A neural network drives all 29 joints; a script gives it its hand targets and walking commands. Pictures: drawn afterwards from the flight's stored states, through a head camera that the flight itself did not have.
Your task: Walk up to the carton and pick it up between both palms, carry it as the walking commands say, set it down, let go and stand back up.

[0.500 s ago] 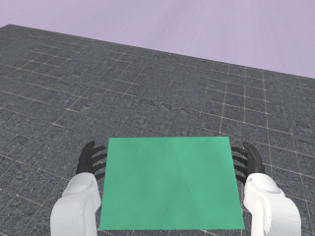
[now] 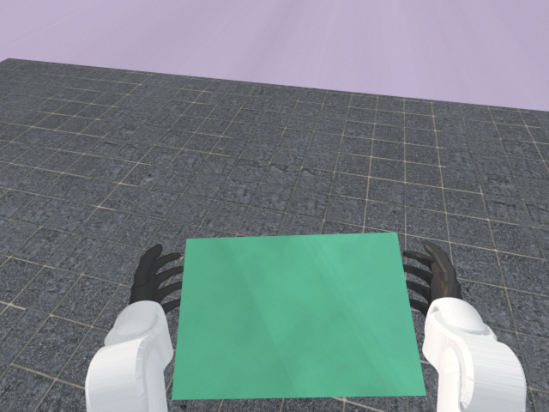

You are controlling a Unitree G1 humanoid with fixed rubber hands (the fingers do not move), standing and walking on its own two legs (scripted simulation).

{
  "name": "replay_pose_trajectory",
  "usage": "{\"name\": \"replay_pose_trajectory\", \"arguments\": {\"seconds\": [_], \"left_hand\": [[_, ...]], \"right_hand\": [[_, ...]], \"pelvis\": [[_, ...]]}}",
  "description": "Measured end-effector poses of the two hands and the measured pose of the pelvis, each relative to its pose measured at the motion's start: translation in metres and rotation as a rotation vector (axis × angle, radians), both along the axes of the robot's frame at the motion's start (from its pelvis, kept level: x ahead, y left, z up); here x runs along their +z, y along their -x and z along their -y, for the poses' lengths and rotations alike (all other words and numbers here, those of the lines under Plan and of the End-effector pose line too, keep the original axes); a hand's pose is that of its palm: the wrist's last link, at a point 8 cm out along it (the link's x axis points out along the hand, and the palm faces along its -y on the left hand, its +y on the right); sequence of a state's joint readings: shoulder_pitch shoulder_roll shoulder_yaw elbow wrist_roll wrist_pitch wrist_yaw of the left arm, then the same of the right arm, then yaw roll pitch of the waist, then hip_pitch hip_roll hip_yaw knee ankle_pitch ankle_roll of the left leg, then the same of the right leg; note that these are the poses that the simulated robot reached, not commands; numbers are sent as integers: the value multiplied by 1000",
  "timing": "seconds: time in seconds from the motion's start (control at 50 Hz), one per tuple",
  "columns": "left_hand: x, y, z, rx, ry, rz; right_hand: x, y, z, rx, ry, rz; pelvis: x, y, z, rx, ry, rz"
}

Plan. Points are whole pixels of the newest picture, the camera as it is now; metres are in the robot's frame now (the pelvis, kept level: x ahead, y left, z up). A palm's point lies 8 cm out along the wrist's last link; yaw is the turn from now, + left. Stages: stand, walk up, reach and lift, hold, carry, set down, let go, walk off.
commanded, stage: carry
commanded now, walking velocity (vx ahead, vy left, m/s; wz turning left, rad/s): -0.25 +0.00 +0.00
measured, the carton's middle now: (292, 315) +0.28 +0.00 +0.02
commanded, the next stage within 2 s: none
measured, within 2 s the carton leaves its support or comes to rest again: neither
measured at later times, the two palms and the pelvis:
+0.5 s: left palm out of the picture +0.05 +0.16 +0.10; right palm out of the picture +0.02 -0.19 +0.09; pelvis -0.20 +0.00 +0.00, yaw -2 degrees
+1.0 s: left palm out of the picture -0.16 +0.22 +0.10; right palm out of the picture -0.15 -0.13 +0.11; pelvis -0.40 +0.04 +0.00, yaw +0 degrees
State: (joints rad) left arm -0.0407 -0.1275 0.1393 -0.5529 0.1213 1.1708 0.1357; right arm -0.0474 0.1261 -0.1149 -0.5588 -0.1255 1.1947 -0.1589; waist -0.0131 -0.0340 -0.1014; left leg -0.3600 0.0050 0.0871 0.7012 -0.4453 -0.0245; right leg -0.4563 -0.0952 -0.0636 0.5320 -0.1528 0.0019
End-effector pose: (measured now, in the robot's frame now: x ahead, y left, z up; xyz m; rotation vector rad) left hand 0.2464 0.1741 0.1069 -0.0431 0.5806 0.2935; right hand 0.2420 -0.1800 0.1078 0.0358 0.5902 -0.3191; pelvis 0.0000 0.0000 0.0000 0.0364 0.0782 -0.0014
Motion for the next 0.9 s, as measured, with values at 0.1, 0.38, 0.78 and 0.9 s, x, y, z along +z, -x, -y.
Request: {"name": "replay_pose_trajectory", "arguments": {"seconds": [0.1,0.38,0.78,0.9], "left_hand": [[-20,54,-31,53,39,-56],[-1,148,-13,3,-2,-4],[-13,317,-37,32,21,-15],[-18,378,-56,68,51,-62]], "right_hand": [[-10,36,-31,55,30,-57],[-8,151,-13,2,-6,-11],[-6,306,-37,31,25,-15],[-8,355,-56,73,29,-64]], "pelvis": [[-2,42,-16,21,34,15],[-2,154,-12,-7,69,-3],[-6,311,-28,20,10,3],[3,359,-36,27,64,24]]}}
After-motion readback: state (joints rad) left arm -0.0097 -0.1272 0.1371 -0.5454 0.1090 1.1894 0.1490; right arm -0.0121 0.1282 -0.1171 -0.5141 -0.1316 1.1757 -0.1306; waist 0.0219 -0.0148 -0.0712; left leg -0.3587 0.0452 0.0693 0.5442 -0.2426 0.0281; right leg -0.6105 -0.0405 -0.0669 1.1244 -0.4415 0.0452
